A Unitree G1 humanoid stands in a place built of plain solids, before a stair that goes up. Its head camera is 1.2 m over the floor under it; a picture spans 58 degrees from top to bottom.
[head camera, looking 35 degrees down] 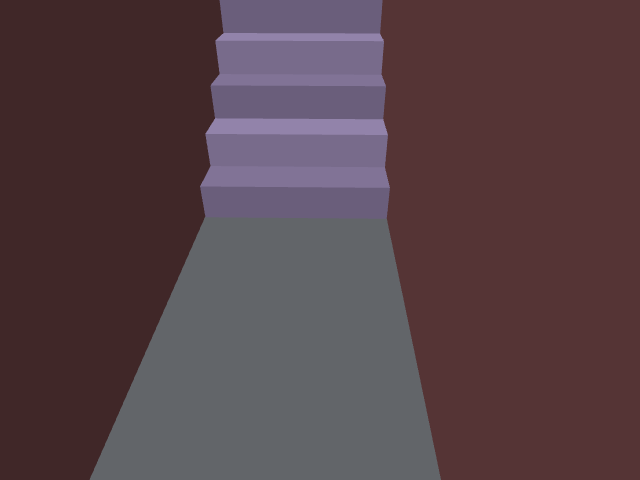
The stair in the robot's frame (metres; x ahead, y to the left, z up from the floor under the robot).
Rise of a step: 0.18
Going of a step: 0.24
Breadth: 0.95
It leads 1 degrees to the right of straight ahead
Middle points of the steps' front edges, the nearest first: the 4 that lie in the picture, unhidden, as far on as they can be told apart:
1.91 0.13 0.18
2.15 0.12 0.36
2.38 0.12 0.54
2.62 0.11 0.73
